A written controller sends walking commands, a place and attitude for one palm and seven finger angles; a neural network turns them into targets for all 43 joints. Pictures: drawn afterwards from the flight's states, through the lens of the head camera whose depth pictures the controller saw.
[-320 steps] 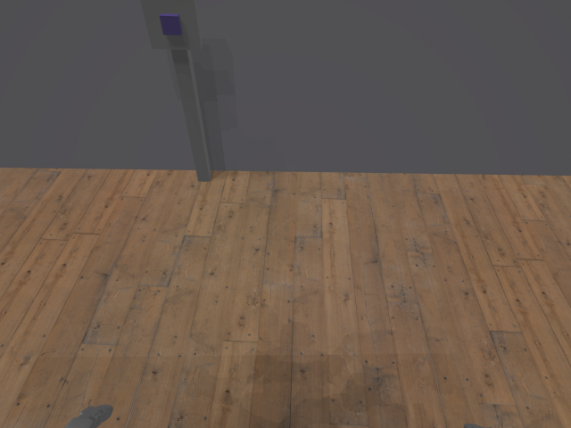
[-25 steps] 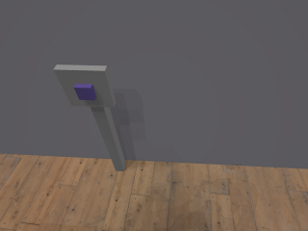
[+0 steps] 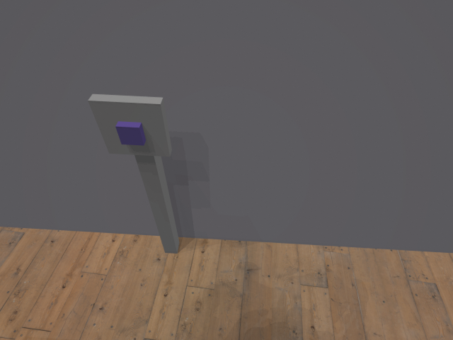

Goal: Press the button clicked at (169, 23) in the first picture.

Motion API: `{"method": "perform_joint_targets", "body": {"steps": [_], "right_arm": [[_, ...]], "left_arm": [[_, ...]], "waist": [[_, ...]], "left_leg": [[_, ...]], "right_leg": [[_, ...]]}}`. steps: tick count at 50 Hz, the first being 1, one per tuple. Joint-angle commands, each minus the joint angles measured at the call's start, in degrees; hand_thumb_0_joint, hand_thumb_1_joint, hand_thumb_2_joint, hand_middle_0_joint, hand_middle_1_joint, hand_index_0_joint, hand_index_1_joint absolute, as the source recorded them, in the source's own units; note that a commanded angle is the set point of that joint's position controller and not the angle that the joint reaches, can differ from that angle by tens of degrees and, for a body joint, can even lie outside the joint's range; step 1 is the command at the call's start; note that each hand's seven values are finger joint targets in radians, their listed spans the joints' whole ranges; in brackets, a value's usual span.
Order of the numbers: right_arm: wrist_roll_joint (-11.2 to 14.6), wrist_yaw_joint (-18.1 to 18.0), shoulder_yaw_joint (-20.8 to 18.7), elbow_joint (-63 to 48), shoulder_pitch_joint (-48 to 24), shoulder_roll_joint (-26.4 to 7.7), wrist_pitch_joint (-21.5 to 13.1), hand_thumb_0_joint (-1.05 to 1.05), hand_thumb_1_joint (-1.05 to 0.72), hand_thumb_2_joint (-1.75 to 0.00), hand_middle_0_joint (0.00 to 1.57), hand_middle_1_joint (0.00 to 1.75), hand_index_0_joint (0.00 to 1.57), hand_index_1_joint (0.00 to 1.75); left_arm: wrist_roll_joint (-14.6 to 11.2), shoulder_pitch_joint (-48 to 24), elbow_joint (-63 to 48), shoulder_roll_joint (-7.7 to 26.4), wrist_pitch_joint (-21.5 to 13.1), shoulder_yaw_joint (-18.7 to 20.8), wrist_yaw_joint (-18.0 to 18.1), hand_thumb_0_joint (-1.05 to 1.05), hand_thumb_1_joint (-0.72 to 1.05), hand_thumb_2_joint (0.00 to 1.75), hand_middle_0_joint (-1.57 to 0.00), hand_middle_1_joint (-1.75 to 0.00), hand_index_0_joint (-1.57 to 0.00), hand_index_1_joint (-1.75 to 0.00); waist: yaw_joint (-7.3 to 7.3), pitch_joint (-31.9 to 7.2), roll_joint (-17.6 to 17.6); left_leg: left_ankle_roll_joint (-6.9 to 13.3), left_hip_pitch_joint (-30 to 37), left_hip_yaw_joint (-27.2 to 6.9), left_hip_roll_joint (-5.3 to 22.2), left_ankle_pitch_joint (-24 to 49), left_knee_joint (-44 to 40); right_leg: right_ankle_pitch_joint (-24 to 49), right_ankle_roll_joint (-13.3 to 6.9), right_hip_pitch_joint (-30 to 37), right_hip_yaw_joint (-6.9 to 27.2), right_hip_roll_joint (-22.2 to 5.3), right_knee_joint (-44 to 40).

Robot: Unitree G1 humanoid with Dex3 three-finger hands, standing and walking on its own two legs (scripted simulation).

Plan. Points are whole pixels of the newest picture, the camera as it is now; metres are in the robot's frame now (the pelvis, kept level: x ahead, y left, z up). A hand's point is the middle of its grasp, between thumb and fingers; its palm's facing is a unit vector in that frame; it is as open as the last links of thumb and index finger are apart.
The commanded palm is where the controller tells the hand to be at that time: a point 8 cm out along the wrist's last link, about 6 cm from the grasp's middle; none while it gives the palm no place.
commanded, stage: come to a stop and stand still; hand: left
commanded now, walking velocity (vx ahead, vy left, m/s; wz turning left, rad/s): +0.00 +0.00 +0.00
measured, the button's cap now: (131, 132) +0.60 +0.30 +0.00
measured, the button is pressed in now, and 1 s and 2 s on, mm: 0 0 0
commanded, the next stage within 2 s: look again from close up in 0.54 s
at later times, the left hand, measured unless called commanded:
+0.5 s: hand out of the picture -0.01 +0.18 -0.18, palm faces +0.05 -0.99 -0.16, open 7.4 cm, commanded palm none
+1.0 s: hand out of the picture +0.04 +0.21 -0.17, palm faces +0.03 -0.97 -0.22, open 7.4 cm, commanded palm none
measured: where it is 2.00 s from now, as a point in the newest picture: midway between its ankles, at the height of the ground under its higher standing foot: outside the picture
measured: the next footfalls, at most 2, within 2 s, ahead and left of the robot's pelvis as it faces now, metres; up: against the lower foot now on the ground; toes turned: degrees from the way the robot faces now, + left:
right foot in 1.78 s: +0.15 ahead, -0.05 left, +0.00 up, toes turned -4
left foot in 2.00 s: +0.15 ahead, +0.18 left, +0.00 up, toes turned +5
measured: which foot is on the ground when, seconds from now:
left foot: down 0.00-1.00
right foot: down 0.00-1.00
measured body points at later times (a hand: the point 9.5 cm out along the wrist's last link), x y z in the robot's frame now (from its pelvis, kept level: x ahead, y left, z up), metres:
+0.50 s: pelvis +0.01 +0.03 +0.00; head +0.01 +0.03 +0.45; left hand -0.01 +0.23 -0.16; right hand -0.02 -0.17 -0.16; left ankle +0.00 +0.13 -0.74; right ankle +0.04 -0.08 -0.74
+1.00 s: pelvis +0.03 +0.04 -0.01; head +0.03 +0.02 +0.44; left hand +0.04 +0.26 -0.16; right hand +0.03 -0.18 -0.17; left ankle +0.00 +0.13 -0.74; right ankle +0.04 -0.08 -0.74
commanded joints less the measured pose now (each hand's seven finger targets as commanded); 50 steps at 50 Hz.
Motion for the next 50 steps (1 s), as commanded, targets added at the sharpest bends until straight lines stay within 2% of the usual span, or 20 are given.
{"method": "perform_joint_targets", "body": {"steps": [1,14,18,26,31,32,33,34,35,37,40,41,45,50], "right_arm": [[0.3,-0.3,-0.3,-0.9,4.8,-3.7,-0.7,0.0,-0.9,-0.9,0.2,0.3,0.2,0.3],[0.7,-0.4,-0.2,-0.6,5.3,-3.9,-1.8,0.0,-0.9,-0.9,0.2,0.3,0.2,0.3],[0.8,-0.5,-0.2,-0.8,4.7,-4.2,-2.1,0.0,-0.9,-0.9,0.2,0.3,0.2,0.3],[0.9,-0.4,-0.5,-1.4,3.2,-5.4,-2.2,0.0,-0.9,-0.9,0.2,0.3,0.2,0.3],[0.9,-0.4,-0.7,-1.9,1.4,-6.7,-2.4,0.0,-0.9,-0.9,0.2,0.3,0.2,0.3],[1.2,0.6,-0.1,-6.4,-5.0,-7.6,-2.9,0.0,-0.9,-0.9,0.2,0.3,0.2,0.3],[0.9,0.8,0.0,-7.6,-1.1,-5.1,-1.9,0.0,-0.9,-0.9,0.2,0.3,0.2,0.3],[0.5,0.9,0.1,-6.8,0.0,-5.0,-2.0,0.0,-0.9,-0.9,0.2,0.3,0.2,0.3],[0.1,1.1,0.3,-6.9,1.3,-5.5,-2.1,0.0,-0.9,-0.9,0.2,0.3,0.2,0.3],[0.2,1.0,0.5,-7.6,1.6,-5.8,-2.3,0.0,-0.9,-0.9,0.2,0.3,0.2,0.3],[0.5,0.8,0.8,-8.4,1.0,-6.9,-2.6,0.0,-0.9,-0.9,0.2,0.3,0.2,0.3],[0.5,0.7,0.9,-8.4,1.4,-7.3,-2.8,0.0,-0.9,-0.9,0.2,0.3,0.2,0.3],[0.6,0.5,1.2,-7.9,1.5,-7.9,-2.7,0.0,-0.9,-0.9,0.2,0.3,0.2,0.3],[0.5,0.4,1.3,-6.6,1.6,-8.0,-2.8,0.0,-0.9,-0.9,0.2,0.3,0.2,0.3]], "left_arm": [[0.0,2.8,-1.9,5.2,-1.1,0.7,0.4,0.0,0.9,0.9,-0.2,-0.3,-0.2,-0.3],[0.1,3.5,-1.7,4.1,-1.4,0.2,0.6,0.0,0.9,0.9,-0.2,-0.3,-0.2,-0.3],[0.2,3.4,-1.7,4.1,-1.5,0.1,0.7,0.0,0.9,0.9,-0.2,-0.3,-0.2,-0.3],[0.3,2.8,-1.9,5.2,-1.8,0.0,0.7,0.0,0.9,0.9,-0.2,-0.3,-0.2,-0.3],[0.4,2.4,-2.0,6.2,-2.1,0.2,0.7,0.0,0.9,0.9,-0.2,-0.3,-0.2,-0.3],[1.0,6.1,-0.7,7.1,-2.7,-0.6,2.7,0.0,0.9,0.9,-0.2,-0.3,-0.2,-0.3],[0.6,4.1,-3.2,9.0,-3.2,-0.4,2.1,0.0,0.9,0.9,-0.2,-0.3,-0.2,-0.3],[0.6,1.8,-4.1,8.5,-3.2,-0.4,1.4,0.0,0.9,0.9,-0.2,-0.3,-0.2,-0.3],[0.8,0.7,-4.8,8.4,-3.2,-0.3,1.1,0.0,0.9,0.9,-0.2,-0.3,-0.2,-0.3],[0.6,0.5,-5.3,7.5,-2.9,-0.7,0.7,0.0,0.9,0.9,-0.2,-0.3,-0.2,-0.3],[0.5,0.8,-5.1,6.7,-2.7,-1.0,0.4,0.0,0.9,0.9,-0.2,-0.3,-0.2,-0.3],[0.4,0.6,-5.0,6.5,-2.7,-1.1,0.4,0.0,0.9,0.9,-0.2,-0.3,-0.2,-0.3],[0.3,0.9,-4.9,6.7,-2.3,-1.2,0.4,0.0,0.9,0.9,-0.2,-0.3,-0.2,-0.3],[0.1,0.7,-5.0,7.1,-2.3,-0.9,0.5,0.0,0.9,0.9,-0.2,-0.3,-0.2,-0.3]], "waist": [[-0.22,5.6,0.6],[0.1,5.2,1.0],[0.0,5.0,2.1],[-0.36,5.1,0.3],[-0.41,4.6,1.0],[1.73,5.2,-0.6],[-1.31,-0.7,-0.9],[-1.73,1.4,1.6],[-2.07,0.5,4.2],[-1.82,1.2,5.6],[-1.1,2.2,3.2],[-1.07,3.3,1.3],[-0.65,5.5,-0.2],[-0.44,3.8,-0.1]], "left_leg": [[2.4,-6.1,-4.0,2.5,-5.5,-6.0],[3.0,-6.5,-5.7,3.8,-3.5,-8.1],[3.2,-5.9,-6.1,4.2,-2.4,-8.6],[3.2,-3.6,-5.5,4.0,0.9,-7.5],[3.3,-2.1,-5.3,4.1,2.5,-7.3],[1.5,-7.3,-2.3,4.2,5.1,4.3],[1.4,-5.3,-3.3,0.4,-6.3,3.2],[2.0,-4.3,-3.7,0.5,-4.8,1.1],[2.2,-4.3,-4.1,1.1,-4.6,1.2],[3.1,-6.0,-6.2,2.4,-2.7,-1.4],[3.8,-7.2,-7.6,3.3,0.5,-3.0],[3.9,-7.8,-7.7,3.6,1.8,-3.4],[3.9,-7.4,-7.2,3.1,3.1,-4.3],[3.8,-5.1,-6.4,2.9,6.7,-4.2]], "right_leg": [[-13.2,1.8,-2.0,10.1,-8.1,-7.7],[-3.9,1.9,-0.2,7.9,-7.5,-3.1],[-1.2,2.0,0.2,7.5,-7.5,-2.3],[0.0,2.1,-0.3,7.7,-7.9,-2.6],[0.9,1.9,-0.3,7.9,-8.2,-2.9],[15.7,2.1,0.1,8.9,-10.8,0.1],[-0.1,0.4,0.5,12.4,-12.8,-1.9],[-11.6,-0.4,-3.6,11.6,-11.5,-2.3],[-15.0,-0.4,-5.1,9.9,-10.4,-1.2],[-11.6,0.1,-4.1,8.5,-8.4,0.6],[-5.3,0.4,-1.6,7.2,-7.5,2.3],[-3.8,0.5,-1.0,6.8,-7.3,2.7],[-2.0,0.8,-0.7,6.7,-7.6,2.5],[1.4,0.8,1.4,6.4,-8.0,2.8]]}}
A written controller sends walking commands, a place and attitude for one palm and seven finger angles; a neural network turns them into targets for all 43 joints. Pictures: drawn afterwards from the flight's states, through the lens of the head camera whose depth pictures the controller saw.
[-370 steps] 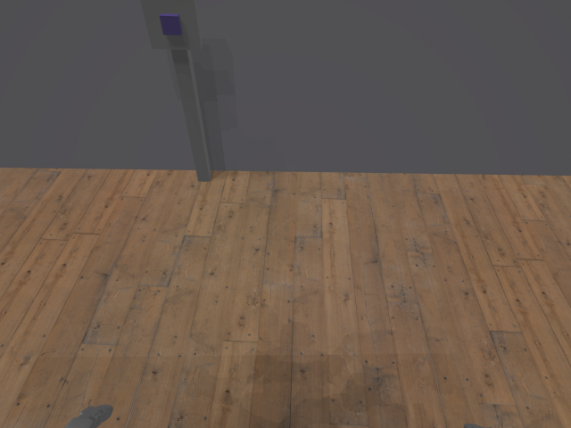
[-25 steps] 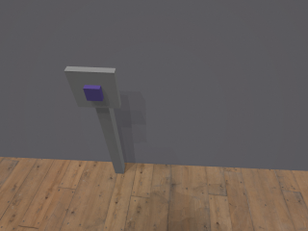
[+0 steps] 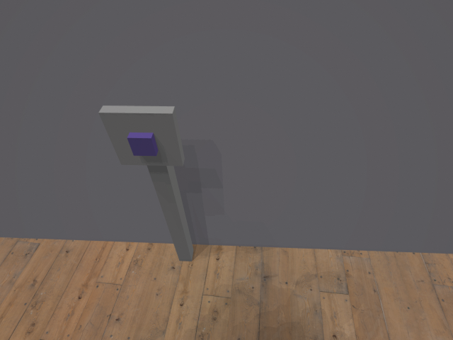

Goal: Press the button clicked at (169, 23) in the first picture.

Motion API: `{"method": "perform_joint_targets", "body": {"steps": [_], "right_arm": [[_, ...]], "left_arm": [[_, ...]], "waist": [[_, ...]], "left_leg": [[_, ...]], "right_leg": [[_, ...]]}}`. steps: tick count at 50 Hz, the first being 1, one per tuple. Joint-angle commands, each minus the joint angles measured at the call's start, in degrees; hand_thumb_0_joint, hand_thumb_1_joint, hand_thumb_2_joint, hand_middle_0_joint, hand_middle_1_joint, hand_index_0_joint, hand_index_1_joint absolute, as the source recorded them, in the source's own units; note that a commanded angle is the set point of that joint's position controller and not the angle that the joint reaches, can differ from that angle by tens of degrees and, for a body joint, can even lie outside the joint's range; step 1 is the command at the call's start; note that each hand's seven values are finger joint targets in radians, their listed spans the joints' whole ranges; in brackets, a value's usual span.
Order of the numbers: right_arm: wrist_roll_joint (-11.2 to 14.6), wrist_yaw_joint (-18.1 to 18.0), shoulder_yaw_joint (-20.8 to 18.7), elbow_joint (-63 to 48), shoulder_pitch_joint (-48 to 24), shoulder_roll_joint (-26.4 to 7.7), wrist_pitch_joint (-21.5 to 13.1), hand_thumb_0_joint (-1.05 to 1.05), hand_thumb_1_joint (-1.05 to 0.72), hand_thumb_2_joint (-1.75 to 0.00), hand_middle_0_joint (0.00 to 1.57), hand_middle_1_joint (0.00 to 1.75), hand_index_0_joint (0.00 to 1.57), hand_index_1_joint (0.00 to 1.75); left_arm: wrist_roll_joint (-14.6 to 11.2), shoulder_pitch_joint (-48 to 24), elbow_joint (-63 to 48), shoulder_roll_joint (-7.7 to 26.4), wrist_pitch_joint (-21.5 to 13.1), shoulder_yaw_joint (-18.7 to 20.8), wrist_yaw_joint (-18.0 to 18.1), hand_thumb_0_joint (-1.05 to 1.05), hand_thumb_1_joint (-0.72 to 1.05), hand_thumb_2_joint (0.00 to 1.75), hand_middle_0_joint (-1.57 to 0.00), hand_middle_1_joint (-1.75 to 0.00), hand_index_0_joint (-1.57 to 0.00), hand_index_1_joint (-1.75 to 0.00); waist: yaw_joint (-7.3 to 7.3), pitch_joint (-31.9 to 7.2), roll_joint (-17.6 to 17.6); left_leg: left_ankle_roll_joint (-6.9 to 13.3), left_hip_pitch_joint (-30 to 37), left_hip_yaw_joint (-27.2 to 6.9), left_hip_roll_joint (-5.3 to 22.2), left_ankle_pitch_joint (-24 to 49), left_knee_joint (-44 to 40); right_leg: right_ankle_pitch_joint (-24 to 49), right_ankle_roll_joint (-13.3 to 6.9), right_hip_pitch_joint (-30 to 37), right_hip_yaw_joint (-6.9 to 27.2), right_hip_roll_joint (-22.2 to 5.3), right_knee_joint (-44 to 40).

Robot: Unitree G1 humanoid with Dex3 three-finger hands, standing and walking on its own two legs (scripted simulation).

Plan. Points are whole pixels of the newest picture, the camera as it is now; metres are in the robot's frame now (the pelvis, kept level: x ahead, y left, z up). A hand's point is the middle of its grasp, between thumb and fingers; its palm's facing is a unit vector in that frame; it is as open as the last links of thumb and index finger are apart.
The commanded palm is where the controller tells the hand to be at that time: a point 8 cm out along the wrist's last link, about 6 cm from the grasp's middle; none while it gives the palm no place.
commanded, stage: look again from close up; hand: left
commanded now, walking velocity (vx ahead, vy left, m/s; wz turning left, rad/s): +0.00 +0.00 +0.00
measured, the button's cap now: (143, 143) +0.57 +0.25 +0.01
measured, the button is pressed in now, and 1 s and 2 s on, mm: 0 0 0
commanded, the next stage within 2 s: shuffle to correct the standing spot in 0.14 s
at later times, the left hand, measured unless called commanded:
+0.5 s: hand out of the picture +0.01 +0.16 -0.18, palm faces +0.07 -0.98 -0.17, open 7.4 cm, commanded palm none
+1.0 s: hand out of the picture +0.13 +0.19 -0.18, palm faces +0.07 -0.97 -0.23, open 7.3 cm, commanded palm none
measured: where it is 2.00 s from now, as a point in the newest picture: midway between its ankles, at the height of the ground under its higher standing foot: outside the picture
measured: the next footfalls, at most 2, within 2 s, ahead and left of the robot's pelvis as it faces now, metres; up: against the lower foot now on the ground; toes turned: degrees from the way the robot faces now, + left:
right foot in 0.78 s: +0.11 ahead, -0.09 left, +0.00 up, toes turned -4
left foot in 1.00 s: +0.12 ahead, +0.14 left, +0.00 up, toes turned +4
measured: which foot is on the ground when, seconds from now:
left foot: down 0.00-0.80, up 0.82-0.98, down 1.00-1.00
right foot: down 0.00-0.60, up 0.62-0.76, down 0.78-1.00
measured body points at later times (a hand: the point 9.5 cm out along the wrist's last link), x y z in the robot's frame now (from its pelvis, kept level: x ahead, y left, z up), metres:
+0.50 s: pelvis +0.03 -0.01 -0.01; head +0.05 -0.01 +0.44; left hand +0.01 +0.21 -0.17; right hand +0.02 -0.23 -0.17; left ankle -0.03 +0.09 -0.74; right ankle +0.01 -0.12 -0.74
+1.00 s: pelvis +0.08 +0.01 -0.01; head +0.12 +0.01 +0.44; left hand +0.12 +0.24 -0.16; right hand +0.10 -0.21 -0.17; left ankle +0.08 +0.14 -0.74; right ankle +0.07 -0.09 -0.74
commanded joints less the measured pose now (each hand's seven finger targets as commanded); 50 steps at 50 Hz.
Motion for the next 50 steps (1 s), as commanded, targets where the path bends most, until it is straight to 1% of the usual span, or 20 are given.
{"method": "perform_joint_targets", "body": {"steps": [1,12,15,20,24,26,28,29,30,33,36,37,38,39,40,41,43,45,48,50], "right_arm": [[0.3,-0.2,-0.5,-1.0,3.7,-4.9,-0.7,0.0,-0.9,-0.9,0.2,0.3,0.2,0.3],[0.4,-0.5,-0.6,1.4,3.1,-4.1,-0.5,0.0,-0.9,-0.9,0.2,0.3,0.2,0.3],[0.2,-0.3,-0.7,1.9,3.2,-4.3,0.0,0.0,-0.9,-0.9,0.2,0.3,0.2,0.3],[-0.1,0.2,-1.0,0.6,2.4,-3.0,0.8,0.0,-0.9,-0.9,0.2,0.3,0.2,0.3],[-0.1,0.3,-1.2,0.4,3.2,-2.1,0.3,0.0,-0.9,-0.9,0.2,0.3,0.2,0.3],[0.0,0.3,-1.2,1.3,5.4,-2.2,-0.2,0.0,-0.9,-0.9,0.2,0.3,0.2,0.3],[-0.2,0.1,-1.7,2.6,8.9,-5.0,-0.9,0.0,-0.9,-0.9,0.2,0.3,0.2,0.3],[-0.3,-0.3,-2.0,3.2,11.1,-6.7,-0.9,0.0,-0.9,-0.9,0.2,0.3,0.2,0.3],[-0.2,-0.8,-1.9,3.5,12.1,-6.8,-0.9,0.0,-0.9,-0.9,0.2,0.3,0.2,0.3],[-0.5,-1.0,-1.9,2.1,10.9,-6.7,-0.7,0.0,-0.9,-0.9,0.2,0.3,0.2,0.3],[0.0,-1.3,-2.0,0.4,5.5,-6.9,-0.6,0.0,-0.9,-0.9,0.2,0.3,0.2,0.3],[0.6,-1.4,-2.1,-0.2,4.4,-6.9,-0.8,0.0,-0.9,-0.9,0.2,0.3,0.2,0.3],[1.1,-1.6,-2.2,-0.8,4.0,-6.4,-1.0,0.0,-0.9,-0.9,0.2,0.3,0.2,0.3],[1.6,-1.5,-2.3,-1.5,3.8,-5.4,-1.1,0.0,-0.9,-0.9,0.2,0.3,0.2,0.3],[1.6,-1.5,-2.2,-1.7,3.1,-3.5,-0.7,0.0,-0.9,-0.9,0.2,0.3,0.2,0.3],[1.6,-1.6,-2.5,-2.0,1.6,-1.7,-0.1,0.0,-0.9,-0.9,0.2,0.3,0.2,0.3],[1.3,-1.1,-2.7,-1.8,0.1,-0.9,1.2,0.0,-0.9,-0.9,0.2,0.3,0.2,0.3],[1.4,-0.5,-2.6,-0.4,2.5,1.3,1.5,0.0,-0.9,-0.9,0.2,0.3,0.2,0.3],[0.9,-0.2,-2.7,1.4,5.9,0.4,1.4,0.0,-0.9,-0.9,0.2,0.3,0.2,0.3],[0.2,-0.5,-3.3,-0.1,3.2,-3.8,0.6,0.0,-0.9,-0.9,0.2,0.3,0.2,0.3]], "left_arm": [[-0.1,3.2,-1.5,5.4,-0.8,0.9,0.1,0.0,0.9,0.9,-0.2,-0.3,-0.2,-0.3],[-0.2,2.8,-0.8,5.5,-0.8,1.1,0.2,0.0,0.9,0.9,-0.2,-0.3,-0.2,-0.3],[0.2,3.3,-0.7,6.2,-0.7,1.6,0.1,0.0,0.9,0.9,-0.2,-0.3,-0.2,-0.3],[0.5,5.3,-0.7,8.7,-0.5,2.9,-0.2,0.0,0.9,0.9,-0.2,-0.3,-0.2,-0.3],[0.8,5.6,-1.7,9.2,-0.9,4.2,-0.1,0.0,0.9,0.9,-0.2,-0.3,-0.2,-0.3],[0.7,4.2,-2.3,8.3,-0.8,4.3,-0.2,0.0,0.9,0.9,-0.2,-0.3,-0.2,-0.3],[0.7,2.2,-3.2,5.7,-0.6,3.6,-0.5,0.0,0.9,0.9,-0.2,-0.3,-0.2,-0.3],[0.8,1.1,-3.7,4.0,-0.6,3.2,-0.5,0.0,0.9,0.9,-0.2,-0.3,-0.2,-0.3],[0.9,-0.9,-4.5,3.5,-0.7,2.8,-0.4,0.0,0.9,0.9,-0.2,-0.3,-0.2,-0.3],[0.5,-4.0,-5.7,3.2,-0.7,3.0,-0.7,0.0,0.9,0.9,-0.2,-0.3,-0.2,-0.3],[0.5,-0.1,-4.3,1.8,-0.8,3.2,-1.1,0.0,0.9,0.9,-0.2,-0.3,-0.2,-0.3],[0.4,3.8,-3.1,2.5,-1.0,3.4,-0.9,0.0,0.9,0.9,-0.2,-0.3,-0.2,-0.3],[0.3,8.5,-1.4,4.7,-1.4,3.9,-0.5,0.0,0.9,0.9,-0.2,-0.3,-0.2,-0.3],[0.2,11.9,-0.3,8.0,-1.9,4.4,0.1,0.0,0.9,0.9,-0.2,-0.3,-0.2,-0.3],[-0.1,12.5,0.3,9.7,-1.9,4.5,0.4,0.0,0.9,0.9,-0.2,-0.3,-0.2,-0.3],[0.4,10.7,-0.1,10.2,-1.6,4.1,0.7,0.0,0.9,0.9,-0.2,-0.3,-0.2,-0.3],[1.2,3.2,-2.7,8.2,-0.9,3.6,1.2,0.0,0.9,0.9,-0.2,-0.3,-0.2,-0.3],[1.2,-1.0,-4.5,7.8,-0.4,3.5,1.1,0.0,0.9,0.9,-0.2,-0.3,-0.2,-0.3],[-0.2,-1.2,-5.2,8.3,0.5,3.8,0.7,0.0,0.9,0.9,-0.2,-0.3,-0.2,-0.3],[-0.4,0.5,-6.4,5.7,1.2,3.7,0.5,0.0,0.9,0.9,-0.2,-0.3,-0.2,-0.3]], "waist": [[0.13,4.0,-2.9],[0.18,2.2,-1.9],[0.55,2.5,-1.7],[1.31,7.4,-8.6],[0.79,6.7,-9.0],[-0.15,5.8,-4.6],[-1.25,3.7,6.5],[-1.99,2.8,12.2],[-2.46,3.9,14.2],[-2.17,5.6,8.0],[1.52,3.7,3.3],[3.47,1.8,1.4],[4.8,-1.1,-2.3],[5.18,-3.4,-8.9],[4.51,-4.1,-10.6],[4.08,-1.7,-11.1],[2.12,4.0,-15.2],[-0.45,3.8,-11.0],[-1.6,0.1,-6.7],[0.55,-1.1,4.9]], "left_leg": [[0.6,-5.4,-7.0,6.7,11.8,-7.2],[0.2,-2.7,-5.8,6.7,14.9,-6.7],[0.5,-3.8,-4.6,5.6,5.8,-5.0],[-0.4,-10.7,-1.0,1.9,-4.7,2.1],[-0.6,-9.5,-0.3,2.3,-4.2,4.3],[-0.2,-4.5,-0.4,2.7,0.1,-0.8],[2.4,1.7,-6.6,7.7,17.3,-3.3],[5.5,5.8,-10.9,12.2,31.4,-4.5],[8.7,10.6,-13.2,15.1,44.5,-4.8],[11.4,11.9,-13.0,16.0,50.8,-3.5],[7.2,5.6,-7.5,12.1,50.0,-0.5],[5.0,3.1,-5.9,10.1,50.3,3.4],[2.7,-2.2,-4.6,7.9,44.7,8.1],[0.2,-9.6,-2.7,3.7,26.6,14.8],[-1.6,-12.9,-1.7,0.6,-6.7,21.1],[-1.7,-14.3,-4.3,1.0,-17.9,24.8],[-1.5,-13.9,-5.6,3.2,-17.4,24.4],[-2.2,-10.0,-2.3,2.4,-10.5,13.4],[-2.7,0.8,-0.6,2.3,11.6,-1.7],[2.1,-0.7,-10.5,12.3,31.9,-4.1]], "right_leg": [[8.3,-2.3,2.8,5.3,-4.0,-4.1],[13.9,-2.6,5.1,5.4,-4.6,-4.3],[5.8,-3.6,5.1,6.3,-4.8,-4.2],[-8.3,-7.1,3.6,13.8,-9.7,-10.8],[-3.0,-9.4,2.3,16.0,-13.1,-11.5],[1.3,-8.0,0.5,10.8,-10.0,-6.1],[3.2,-4.7,-2.4,1.6,-2.6,5.2],[-2.6,-3.2,-7.1,-2.8,0.7,12.0],[-15.1,-2.4,-13.8,-2.7,1.8,16.6],[-20.8,-3.3,-17.7,-0.9,-0.1,20.6],[-6.3,-2.7,-5.6,-2.4,0.7,7.7],[3.8,-2.6,1.7,-1.9,0.8,1.7],[19.1,-3.8,10.5,3.0,-2.4,0.1],[41.6,-8.8,16.9,13.9,-11.3,1.3],[60.7,-14.8,18.7,17.9,-20.1,-2.0],[63.8,-17.6,15.6,18.0,-22.1,-2.7],[52.6,-15.5,5.8,12.8,-18.4,-4.4],[44.6,-11.2,3.9,6.1,-13.3,-3.6],[25.8,-5.9,-0.5,4.0,-8.4,2.0],[6.7,-1.2,-1.7,1.5,-2.5,5.0]]}}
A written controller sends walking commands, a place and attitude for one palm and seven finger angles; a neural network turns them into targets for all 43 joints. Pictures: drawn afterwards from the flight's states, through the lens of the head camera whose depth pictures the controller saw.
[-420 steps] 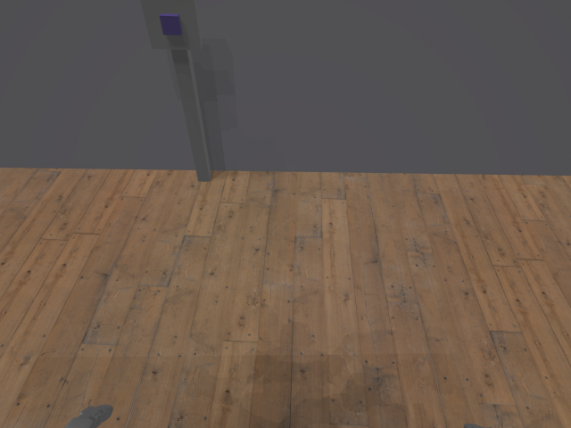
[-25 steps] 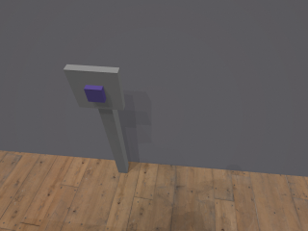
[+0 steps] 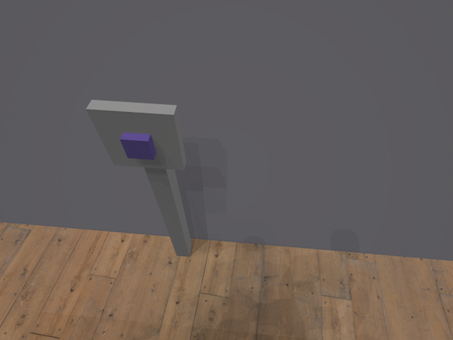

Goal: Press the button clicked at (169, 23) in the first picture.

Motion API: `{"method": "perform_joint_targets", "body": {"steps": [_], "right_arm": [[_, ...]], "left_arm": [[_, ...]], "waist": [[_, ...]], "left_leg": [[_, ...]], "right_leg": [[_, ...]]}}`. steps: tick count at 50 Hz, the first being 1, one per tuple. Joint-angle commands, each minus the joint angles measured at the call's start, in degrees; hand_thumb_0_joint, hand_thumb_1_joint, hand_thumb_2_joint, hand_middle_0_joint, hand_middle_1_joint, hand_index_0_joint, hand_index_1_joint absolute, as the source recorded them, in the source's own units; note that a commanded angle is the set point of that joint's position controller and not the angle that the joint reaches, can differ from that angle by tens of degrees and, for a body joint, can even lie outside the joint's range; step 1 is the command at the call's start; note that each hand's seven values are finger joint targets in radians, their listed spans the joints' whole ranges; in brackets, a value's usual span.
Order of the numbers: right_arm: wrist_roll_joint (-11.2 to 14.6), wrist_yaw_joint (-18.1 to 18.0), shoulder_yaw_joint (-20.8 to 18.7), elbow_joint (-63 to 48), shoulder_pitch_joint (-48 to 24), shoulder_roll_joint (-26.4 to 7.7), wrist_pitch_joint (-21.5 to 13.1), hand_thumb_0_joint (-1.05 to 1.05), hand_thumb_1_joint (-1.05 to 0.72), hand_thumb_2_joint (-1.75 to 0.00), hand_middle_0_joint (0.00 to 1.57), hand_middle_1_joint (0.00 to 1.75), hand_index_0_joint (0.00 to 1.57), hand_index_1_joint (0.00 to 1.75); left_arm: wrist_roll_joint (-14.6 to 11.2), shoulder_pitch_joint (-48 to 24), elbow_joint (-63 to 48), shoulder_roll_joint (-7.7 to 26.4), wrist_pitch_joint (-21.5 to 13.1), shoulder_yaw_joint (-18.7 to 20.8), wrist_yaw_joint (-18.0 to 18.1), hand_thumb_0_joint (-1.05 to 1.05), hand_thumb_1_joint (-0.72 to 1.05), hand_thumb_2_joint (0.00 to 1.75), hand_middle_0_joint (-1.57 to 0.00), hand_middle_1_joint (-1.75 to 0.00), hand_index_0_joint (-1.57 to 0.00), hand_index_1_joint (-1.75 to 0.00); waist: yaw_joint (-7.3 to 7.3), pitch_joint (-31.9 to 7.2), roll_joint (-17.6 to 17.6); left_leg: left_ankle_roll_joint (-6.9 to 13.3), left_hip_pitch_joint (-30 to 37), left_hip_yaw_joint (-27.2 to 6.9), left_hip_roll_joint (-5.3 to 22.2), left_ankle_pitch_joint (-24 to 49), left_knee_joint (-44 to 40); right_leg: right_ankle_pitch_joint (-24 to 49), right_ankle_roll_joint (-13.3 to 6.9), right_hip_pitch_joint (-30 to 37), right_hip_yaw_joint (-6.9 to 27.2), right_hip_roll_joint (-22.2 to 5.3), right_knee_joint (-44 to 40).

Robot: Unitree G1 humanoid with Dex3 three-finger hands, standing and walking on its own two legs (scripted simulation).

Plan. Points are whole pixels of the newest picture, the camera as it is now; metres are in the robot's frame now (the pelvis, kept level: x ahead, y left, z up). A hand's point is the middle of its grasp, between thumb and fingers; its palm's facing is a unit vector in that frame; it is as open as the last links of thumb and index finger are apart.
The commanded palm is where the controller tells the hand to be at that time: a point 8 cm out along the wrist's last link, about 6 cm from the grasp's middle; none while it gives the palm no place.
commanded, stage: come to a stop and stand still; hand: left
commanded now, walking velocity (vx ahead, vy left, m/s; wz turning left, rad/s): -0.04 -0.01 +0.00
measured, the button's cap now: (139, 145) +0.49 +0.23 +0.02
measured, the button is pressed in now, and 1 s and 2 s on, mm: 0 0 0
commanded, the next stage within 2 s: look again from close up in 0.80 s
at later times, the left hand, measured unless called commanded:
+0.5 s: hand out of the picture +0.00 +0.20 -0.17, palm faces +0.01 -0.98 -0.20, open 7.4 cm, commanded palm none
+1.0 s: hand out of the picture -0.07 +0.20 -0.17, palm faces +0.02 -0.99 -0.16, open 7.4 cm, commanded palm none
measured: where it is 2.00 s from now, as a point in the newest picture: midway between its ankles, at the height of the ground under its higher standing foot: outside the picture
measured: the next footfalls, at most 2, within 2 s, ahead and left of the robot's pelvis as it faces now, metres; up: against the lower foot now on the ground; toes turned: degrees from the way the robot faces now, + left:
none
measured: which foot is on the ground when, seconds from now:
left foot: down 0.00-1.00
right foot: down 0.00-1.00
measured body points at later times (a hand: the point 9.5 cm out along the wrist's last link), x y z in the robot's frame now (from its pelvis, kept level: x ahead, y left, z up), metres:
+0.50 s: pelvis -0.03 +0.02 +0.01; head -0.05 +0.03 +0.46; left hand +0.00 +0.25 -0.15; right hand +0.03 -0.21 -0.13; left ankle +0.00 +0.13 -0.73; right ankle -0.01 -0.10 -0.73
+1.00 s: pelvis -0.05 +0.03 +0.01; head -0.05 +0.04 +0.46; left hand -0.07 +0.25 -0.15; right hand -0.07 -0.18 -0.14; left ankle +0.00 +0.13 -0.73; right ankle -0.01 -0.09 -0.73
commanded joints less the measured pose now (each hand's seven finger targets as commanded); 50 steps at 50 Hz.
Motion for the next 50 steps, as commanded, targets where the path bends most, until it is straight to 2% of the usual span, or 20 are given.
{"method": "perform_joint_targets", "body": {"steps": [1,2,3,5,7,8,9,10,11,12,13,14,16,17,19,23,28,32,35,50], "right_arm": [[-0.5,0.2,-0.8,-1.9,5.0,-6.9,-0.6,0.0,-0.9,-0.9,0.2,0.3,0.2,0.3],[-0.4,0.2,-0.8,-2.7,2.5,-6.8,-0.4,0.0,-0.9,-0.9,0.2,0.3,0.2,0.3],[-0.3,0.1,-0.6,-3.1,0.4,-6.5,-0.5,0.0,-0.9,-0.9,0.2,0.3,0.2,0.3],[-0.1,0.1,-0.2,-3.8,-0.6,-5.6,-0.6,0.0,-0.9,-0.9,0.2,0.3,0.2,0.3],[0.0,0.2,-0.1,-3.5,0.9,-4.9,-0.6,0.0,-0.9,-0.9,0.2,0.3,0.2,0.3],[0.0,0.3,0.0,-3.3,1.9,-4.7,-0.5,0.0,-0.9,-0.9,0.2,0.3,0.2,0.3],[0.7,0.6,-1.1,-6.3,-2.2,-8.9,-1.0,0.0,-0.9,-0.9,0.2,0.3,0.2,0.3],[0.8,1.1,-0.3,-8.7,-1.2,-7.3,-1.0,0.0,-0.9,-0.9,0.2,0.3,0.2,0.3],[0.5,1.0,0.0,-8.0,1.6,-4.6,-1.0,0.0,-0.9,-0.9,0.2,0.3,0.2,0.3],[0.6,1.0,-0.2,-7.7,2.1,-5.1,-0.9,0.0,-0.9,-0.9,0.2,0.3,0.2,0.3],[0.6,1.0,-0.2,-7.8,1.9,-5.7,-0.8,0.0,-0.9,-0.9,0.2,0.3,0.2,0.3],[0.6,1.0,-0.3,-7.9,1.7,-6.2,-0.7,0.0,-0.9,-0.9,0.2,0.3,0.2,0.3],[0.2,0.9,-0.3,-7.5,1.6,-7.1,-0.6,0.0,-0.9,-0.9,0.2,0.3,0.2,0.3],[0.1,0.9,-0.2,-7.7,0.5,-7.1,-0.4,0.0,-0.9,-0.9,0.2,0.3,0.2,0.3],[0.0,1.0,0.0,-8.2,-0.1,-7.3,-0.1,0.0,-0.9,-0.9,0.2,0.3,0.2,0.3],[-0.4,1.4,0.1,-8.2,0.9,-7.7,0.2,0.0,-0.9,-0.9,0.2,0.3,0.2,0.3],[-0.7,1.5,-0.1,-8.5,1.9,-8.3,0.1,0.0,-0.9,-0.9,0.2,0.3,0.2,0.3],[-0.7,1.6,0.0,-8.1,2.9,-8.6,-0.2,0.0,-0.9,-0.9,0.2,0.3,0.2,0.3],[-0.6,1.5,0.1,-7.3,3.9,-8.2,-0.3,0.0,-0.9,-0.9,0.2,0.3,0.2,0.3],[0.0,1.2,0.8,-2.5,7.8,-5.5,-0.7,0.0,-0.9,-0.9,0.2,0.3,0.2,0.3]], "left_arm": [[-0.4,6.1,-2.7,3.4,0.9,1.0,0.0,0.0,0.9,0.9,-0.2,-0.3,-0.2,-0.3],[-0.1,5.6,-2.5,3.1,1.1,0.9,0.0,0.0,0.9,0.9,-0.2,-0.3,-0.2,-0.3],[0.0,5.7,-1.9,2.9,1.3,0.6,-0.2,0.0,0.9,0.9,-0.2,-0.3,-0.2,-0.3],[0.2,7.2,-1.0,3.5,0.8,0.3,-0.6,0.0,0.9,0.9,-0.2,-0.3,-0.2,-0.3],[0.2,7.3,-0.6,4.8,0.0,0.1,-0.7,0.0,0.9,0.9,-0.2,-0.3,-0.2,-0.3],[0.1,6.6,-0.6,5.3,-0.2,0.0,-0.7,0.0,0.9,0.9,-0.2,-0.3,-0.2,-0.3],[0.7,11.4,0.6,7.2,-1.2,0.2,1.6,0.0,0.9,0.9,-0.2,-0.3,-0.2,-0.3],[0.5,9.5,-0.2,9.5,-2.2,0.4,1.6,0.0,0.9,0.9,-0.2,-0.3,-0.2,-0.3],[0.5,9.2,-1.7,9.6,-2.5,0.5,1.4,0.0,0.9,0.9,-0.2,-0.3,-0.2,-0.3],[0.4,9.0,-2.1,9.0,-2.3,0.3,1.3,0.0,0.9,0.9,-0.2,-0.3,-0.2,-0.3],[0.3,8.8,-2.4,8.5,-2.0,0.0,1.2,0.0,0.9,0.9,-0.2,-0.3,-0.2,-0.3],[0.2,8.7,-2.7,7.8,-1.7,-0.2,1.0,0.0,0.9,0.9,-0.2,-0.3,-0.2,-0.3],[0.2,7.3,-3.2,6.8,-1.0,-0.6,0.7,0.0,0.9,0.9,-0.2,-0.3,-0.2,-0.3],[0.2,7.6,-3.3,6.5,-0.6,-0.8,0.5,0.0,0.9,0.9,-0.2,-0.3,-0.2,-0.3],[0.3,7.6,-3.2,6.2,-0.1,-1.1,0.1,0.0,0.9,0.9,-0.2,-0.3,-0.2,-0.3],[0.4,7.8,-3.8,6.5,0.1,-1.1,-0.3,0.0,0.9,0.9,-0.2,-0.3,-0.2,-0.3],[0.6,9.4,-4.3,6.2,0.3,-0.8,-0.6,0.0,0.9,0.9,-0.2,-0.3,-0.2,-0.3],[0.6,10.4,-4.2,5.9,0.1,-0.8,-0.7,0.0,0.9,0.9,-0.2,-0.3,-0.2,-0.3],[0.4,11.1,-3.7,5.8,-0.1,-0.9,-0.8,0.0,0.9,0.9,-0.2,-0.3,-0.2,-0.3],[0.2,13.7,0.0,3.6,-0.8,-1.5,-0.5,0.0,0.9,0.9,-0.2,-0.3,-0.2,-0.3]], "waist": [[1.45,-5.6,8.9],[1.7,-3.2,8.6],[2.29,-1.8,9.9],[2.43,-0.9,6.2],[1.16,-3.8,1.2],[0.42,-4.8,-0.3],[1.99,-7.3,-0.3],[-0.36,-10.6,-2.2],[-0.54,-15.0,-5.9],[-0.52,-15.7,-8.8],[-0.36,-15.2,-9.4],[-0.44,-13.6,-7.5],[-0.51,-9.0,1.4],[0.01,-5.7,2.9],[0.05,-0.1,1.1],[-0.19,2.7,1.7],[0.3,0.9,1.4],[0.58,-0.7,2.3],[0.49,-1.8,1.9],[0.35,-0.2,0.4]], "left_leg": [[6.9,-0.1,-10.2,12.5,27.4,-11.3],[7.2,-3.0,-9.6,11.9,23.3,-12.5],[6.8,-4.2,-9.2,10.9,19.2,-13.1],[4.8,-3.6,-6.9,7.9,12.4,-12.3],[2.5,1.2,-3.4,5.0,9.7,-9.4],[1.9,2.7,-2.7,4.5,8.7,-9.2],[0.0,3.2,-0.6,5.6,16.8,3.8],[-0.3,-0.4,0.4,3.4,11.8,2.9],[0.6,-1.0,-0.3,1.6,2.3,-0.5],[0.8,-1.6,-0.1,1.0,2.4,-2.7],[1.1,-0.2,-0.2,1.2,4.9,-3.8],[1.4,1.7,-0.8,2.0,8.5,-4.1],[2.0,3.9,-2.9,4.5,18.2,-4.3],[2.5,2.2,-3.8,5.0,15.5,-5.3],[2.6,-2.6,-4.8,4.5,4.4,-8.3],[2.4,-5.7,-5.9,3.3,-8.7,-11.8],[2.8,-8.3,-7.8,3.9,-14.9,-14.8],[3.0,-9.1,-8.7,4.3,-15.7,-15.9],[3.0,-8.4,-8.4,4.1,-14.0,-15.3],[2.5,-6.8,-7.2,3.7,-8.4,-14.1]], "right_leg": [[3.2,0.9,1.0,3.6,-1.3,-0.3],[0.3,0.8,2.0,4.1,-0.9,-0.1],[1.4,0.8,2.4,4.5,-1.5,-2.0],[7.4,0.3,2.2,6.9,-2.4,-7.6],[14.2,-0.6,1.3,9.4,-4.9,-11.1],[14.9,-0.9,0.9,9.8,-5.6,-11.8],[43.5,0.3,1.3,13.6,-8.6,-10.4],[56.8,-1.0,7.6,13.1,-11.7,-7.9],[60.2,-2.2,12.7,12.9,-12.6,-4.8],[59.9,-2.5,14.3,11.2,-11.5,-3.8],[54.6,-2.2,13.3,9.9,-10.2,-3.9],[46.2,-1.5,10.0,9.4,-8.7,-4.7],[25.9,-0.6,2.8,7.5,-5.8,-6.2],[17.0,-0.2,0.6,7.4,-4.8,-8.0],[6.3,-0.1,-1.9,8.2,-3.9,-11.1],[-3.2,-0.4,-4.5,8.9,-3.4,-13.6],[-4.5,0.1,-2.8,7.7,-2.9,-13.1],[-3.1,0.1,-1.2,7.3,-2.8,-12.5],[-2.9,-0.1,-0.7,7.8,-3.2,-13.2],[0.2,-0.4,-1.4,8.4,-4.0,-14.7]]}}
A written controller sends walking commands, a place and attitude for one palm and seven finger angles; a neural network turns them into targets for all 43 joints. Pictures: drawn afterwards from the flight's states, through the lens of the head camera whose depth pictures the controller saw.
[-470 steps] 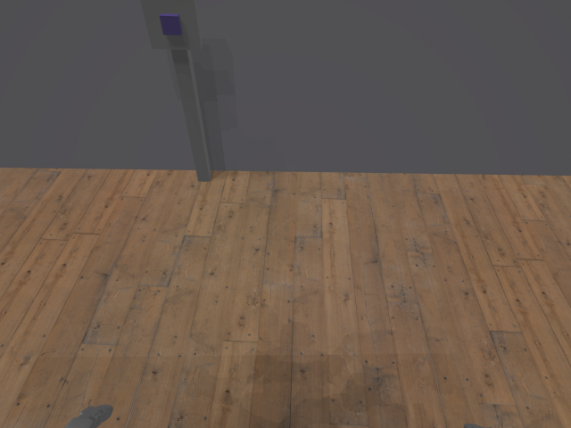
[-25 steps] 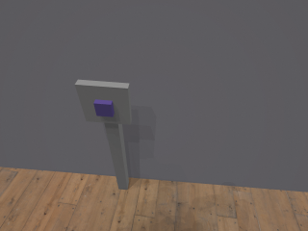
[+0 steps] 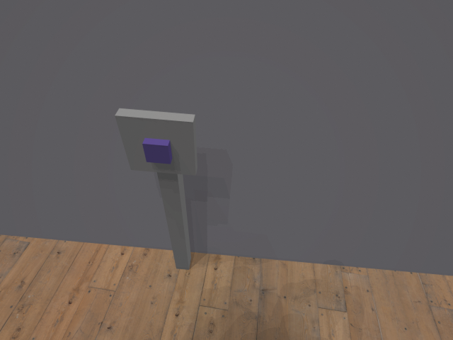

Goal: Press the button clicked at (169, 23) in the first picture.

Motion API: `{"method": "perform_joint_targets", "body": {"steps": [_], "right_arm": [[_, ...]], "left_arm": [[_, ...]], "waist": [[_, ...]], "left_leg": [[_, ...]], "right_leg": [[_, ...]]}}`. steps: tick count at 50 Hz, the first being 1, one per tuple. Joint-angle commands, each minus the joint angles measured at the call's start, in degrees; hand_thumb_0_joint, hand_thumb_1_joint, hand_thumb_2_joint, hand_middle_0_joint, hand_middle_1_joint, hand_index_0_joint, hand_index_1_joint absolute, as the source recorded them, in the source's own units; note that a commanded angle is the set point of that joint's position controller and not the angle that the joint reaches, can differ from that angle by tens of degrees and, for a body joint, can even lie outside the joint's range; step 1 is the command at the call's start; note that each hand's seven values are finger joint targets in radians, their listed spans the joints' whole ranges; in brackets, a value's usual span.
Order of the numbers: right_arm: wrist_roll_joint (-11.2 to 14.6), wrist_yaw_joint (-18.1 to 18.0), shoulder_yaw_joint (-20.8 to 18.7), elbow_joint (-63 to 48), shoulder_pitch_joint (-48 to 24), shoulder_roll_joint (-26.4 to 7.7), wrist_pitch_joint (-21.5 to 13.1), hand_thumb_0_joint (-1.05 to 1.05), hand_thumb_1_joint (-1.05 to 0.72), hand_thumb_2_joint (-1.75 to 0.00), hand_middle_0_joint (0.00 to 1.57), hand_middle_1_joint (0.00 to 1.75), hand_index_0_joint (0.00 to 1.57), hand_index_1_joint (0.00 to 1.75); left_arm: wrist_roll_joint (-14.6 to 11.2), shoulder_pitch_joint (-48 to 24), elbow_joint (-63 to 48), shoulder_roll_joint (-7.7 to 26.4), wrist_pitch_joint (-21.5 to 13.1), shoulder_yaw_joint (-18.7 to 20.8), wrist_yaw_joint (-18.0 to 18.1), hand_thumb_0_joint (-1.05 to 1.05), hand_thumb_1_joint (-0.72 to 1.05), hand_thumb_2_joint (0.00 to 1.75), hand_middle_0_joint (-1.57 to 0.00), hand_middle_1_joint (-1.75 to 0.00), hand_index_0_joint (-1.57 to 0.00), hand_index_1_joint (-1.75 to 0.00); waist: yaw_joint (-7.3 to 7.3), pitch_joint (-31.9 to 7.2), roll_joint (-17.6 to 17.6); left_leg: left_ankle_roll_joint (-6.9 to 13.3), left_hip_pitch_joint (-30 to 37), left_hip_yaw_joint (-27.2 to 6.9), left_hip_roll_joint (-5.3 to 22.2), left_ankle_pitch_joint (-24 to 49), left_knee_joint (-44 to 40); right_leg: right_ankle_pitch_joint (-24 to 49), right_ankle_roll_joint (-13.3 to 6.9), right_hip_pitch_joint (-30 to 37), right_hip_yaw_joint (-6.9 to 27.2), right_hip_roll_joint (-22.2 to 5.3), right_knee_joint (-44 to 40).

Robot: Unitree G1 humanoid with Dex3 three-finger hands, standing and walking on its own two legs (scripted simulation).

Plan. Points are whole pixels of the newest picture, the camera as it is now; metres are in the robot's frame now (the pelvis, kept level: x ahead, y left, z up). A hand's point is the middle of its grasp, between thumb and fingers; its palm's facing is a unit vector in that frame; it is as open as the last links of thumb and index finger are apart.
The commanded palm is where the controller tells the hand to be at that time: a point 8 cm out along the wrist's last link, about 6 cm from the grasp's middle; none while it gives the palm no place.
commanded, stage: look again from close up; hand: left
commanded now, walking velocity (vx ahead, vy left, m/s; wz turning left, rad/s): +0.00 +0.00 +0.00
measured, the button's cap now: (158, 150) +0.53 +0.21 +0.01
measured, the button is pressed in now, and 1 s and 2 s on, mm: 0 0 0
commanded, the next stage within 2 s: come to a stop and stand still in 0.44 s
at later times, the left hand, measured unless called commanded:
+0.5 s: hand out of the picture +0.00 +0.14 -0.18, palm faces +0.04 -0.99 -0.14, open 7.4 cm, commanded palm none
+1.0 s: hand out of the picture +0.05 +0.18 -0.17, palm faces +0.02 -0.97 -0.24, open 7.4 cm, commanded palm none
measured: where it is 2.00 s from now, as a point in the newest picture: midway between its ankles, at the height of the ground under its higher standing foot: outside the picture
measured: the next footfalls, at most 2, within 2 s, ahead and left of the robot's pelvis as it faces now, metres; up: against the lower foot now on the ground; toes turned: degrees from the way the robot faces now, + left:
none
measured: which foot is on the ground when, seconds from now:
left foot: down 0.00-1.00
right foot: down 0.00-1.00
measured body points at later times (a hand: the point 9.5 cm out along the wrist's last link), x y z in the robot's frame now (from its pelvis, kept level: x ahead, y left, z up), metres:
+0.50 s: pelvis +0.01 -0.01 +0.00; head +0.01 +0.00 +0.45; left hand +0.00 +0.20 -0.16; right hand +0.00 -0.22 -0.15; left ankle +0.05 +0.10 -0.74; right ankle +0.03 -0.13 -0.74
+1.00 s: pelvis +0.04 +0.00 +0.00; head +0.04 -0.01 +0.45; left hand +0.05 +0.24 -0.15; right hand +0.04 -0.22 -0.17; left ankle +0.05 +0.10 -0.74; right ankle +0.03 -0.13 -0.74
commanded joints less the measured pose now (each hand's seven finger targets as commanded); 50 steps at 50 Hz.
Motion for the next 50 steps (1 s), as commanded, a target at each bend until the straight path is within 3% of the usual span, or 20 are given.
{"method": "perform_joint_targets", "body": {"steps": [1,12,21,31,32,33,34,35,36,38,39,43,50], "right_arm": [[0.4,-0.4,-1.0,-2.0,1.7,-6.0,-1.0,0.0,-0.9,-0.9,0.2,0.3,0.2,0.3],[0.4,-0.6,-0.9,-1.0,1.5,-4.9,-1.1,0.0,-0.9,-0.9,0.2,0.3,0.2,0.3],[0.5,-0.8,-0.8,-0.2,1.2,-4.3,-1.5,0.0,-0.9,-0.9,0.2,0.3,0.2,0.3],[0.5,-0.9,-0.7,0.1,0.7,-4.5,-1.2,0.0,-0.9,-0.9,0.2,0.3,0.2,0.3],[0.8,-0.4,-0.9,-3.5,-7.1,-6.6,-1.6,0.0,-0.9,-0.9,0.2,0.3,0.2,0.3],[0.6,0.0,-0.9,-4.8,-1.9,-3.8,-0.7,0.0,-0.9,-0.9,0.2,0.3,0.2,0.3],[0.2,0.1,-1.0,-4.2,-0.4,-4.1,-0.5,0.0,-0.9,-0.9,0.2,0.3,0.2,0.3],[-0.2,0.4,-0.9,-3.9,1.6,-4.6,-0.8,0.0,-0.9,-0.9,0.2,0.3,0.2,0.3],[-0.1,0.4,-0.9,-4.0,1.9,-4.6,-1.0,0.0,-0.9,-0.9,0.2,0.3,0.2,0.3],[0.1,0.0,-0.9,-4.8,1.0,-5.9,-1.2,0.0,-0.9,-0.9,0.2,0.3,0.2,0.3],[0.1,-0.1,-1.0,-5.3,0.0,-6.5,-1.2,0.0,-0.9,-0.9,0.2,0.3,0.2,0.3],[0.2,-0.2,-0.8,-5.3,-0.6,-7.2,-1.4,0.0,-0.9,-0.9,0.2,0.3,0.2,0.3],[0.2,-0.3,-0.4,-3.2,-0.1,-7.0,-1.8,0.0,-0.9,-0.9,0.2,0.3,0.2,0.3]], "left_arm": [[0.0,3.4,-1.8,4.2,-1.4,0.6,0.4,0.0,0.9,0.9,-0.2,-0.3,-0.2,-0.3],[0.1,3.5,-1.0,3.2,-1.5,0.7,0.5,0.0,0.9,0.9,-0.2,-0.3,-0.2,-0.3],[-0.1,3.1,-0.7,3.1,-2.0,0.8,0.5,0.0,0.9,0.9,-0.2,-0.3,-0.2,-0.3],[-0.1,2.9,-0.6,3.2,-1.7,0.9,0.5,0.0,0.9,0.9,-0.2,-0.3,-0.2,-0.3],[0.7,5.1,1.5,5.7,-2.3,0.5,2.3,0.0,0.9,0.9,-0.2,-0.3,-0.2,-0.3],[0.4,0.6,-1.7,8.5,-2.6,0.9,1.7,0.0,0.9,0.9,-0.2,-0.3,-0.2,-0.3],[0.3,-1.6,-3.1,8.3,-2.4,1.4,1.2,0.0,0.9,0.9,-0.2,-0.3,-0.2,-0.3],[0.4,-2.8,-3.3,8.4,-2.6,1.6,1.0,0.0,0.9,0.9,-0.2,-0.3,-0.2,-0.3],[0.3,-2.8,-3.2,7.2,-2.5,1.2,0.9,0.0,0.9,0.9,-0.2,-0.3,-0.2,-0.3],[0.1,-1.4,-2.9,5.5,-2.0,1.0,0.7,0.0,0.9,0.9,-0.2,-0.3,-0.2,-0.3],[0.2,-0.7,-2.7,5.0,-1.8,0.8,0.6,0.0,0.9,0.9,-0.2,-0.3,-0.2,-0.3],[0.2,-0.2,-1.9,4.2,-1.6,0.6,0.3,0.0,0.9,0.9,-0.2,-0.3,-0.2,-0.3],[-0.1,-0.9,-1.7,5.2,-1.9,0.5,0.3,0.0,0.9,0.9,-0.2,-0.3,-0.2,-0.3]], "waist": [[0.06,5.5,1.8],[0.15,6.0,1.7],[0.13,3.6,0.7],[0.31,5.5,1.9],[3.04,7.8,2.1],[-1.92,1.6,1.1],[-2.08,2.6,3.6],[-2.75,0.6,4.6],[-2.58,1.6,5.6],[-1.28,3.0,6.8],[-0.6,4.3,5.7],[0.27,6.3,1.1],[0.15,3.9,-0.7]], "left_leg": [[0.3,-5.4,-7.9,5.1,-11.9,-9.9],[0.1,-4.5,-7.4,5.0,-9.7,-9.9],[-0.2,-1.0,-5.7,4.7,-0.9,-7.5],[-0.3,-1.6,-6.0,4.9,-1.9,-8.5],[-2.4,-3.1,-2.9,4.5,-3.3,2.5],[-2.2,0.4,-3.0,2.4,-8.5,3.5],[-1.6,1.8,-2.8,2.2,-8.0,2.8],[-1.4,2.3,-3.3,2.8,-6.5,2.0],[-0.9,1.2,-4.8,3.6,-5.5,-0.6],[0.5,-3.9,-8.6,5.5,-9.6,-6.0],[0.9,-5.9,-9.5,5.8,-12.3,-7.8],[1.3,-7.4,-10.0,5.8,-12.4,-10.3],[1.0,-0.8,-6.9,5.1,0.0,-8.1]], "right_leg": [[-8.3,-2.5,-0.9,6.5,-3.6,-7.0],[-6.2,-2.5,-0.8,6.3,-3.6,-7.1],[-2.1,-2.6,0.9,6.4,-4.2,-7.7],[-2.4,-2.6,1.0,6.1,-4.0,-7.9],[8.8,-2.3,-2.0,9.5,-6.6,-9.1],[-9.3,-4.3,-3.7,11.6,-9.4,-10.5],[-18.2,-5.0,-7.6,10.7,-8.7,-10.3],[-17.4,-4.8,-7.5,8.3,-7.3,-7.8],[-15.4,-4.2,-7.2,6.9,-5.5,-5.8],[-12.6,-3.1,-3.5,4.8,-2.6,-3.0],[-11.4,-2.9,-2.3,4.4,-2.0,-2.4],[-7.5,-2.5,0.0,4.4,-2.1,-2.3],[-1.0,-2.2,1.2,5.2,-3.5,-3.9]]}}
